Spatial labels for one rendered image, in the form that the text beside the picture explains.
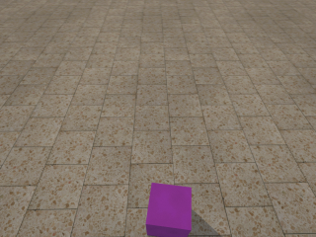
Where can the carton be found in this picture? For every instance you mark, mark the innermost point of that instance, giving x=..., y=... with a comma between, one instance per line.
x=169, y=212

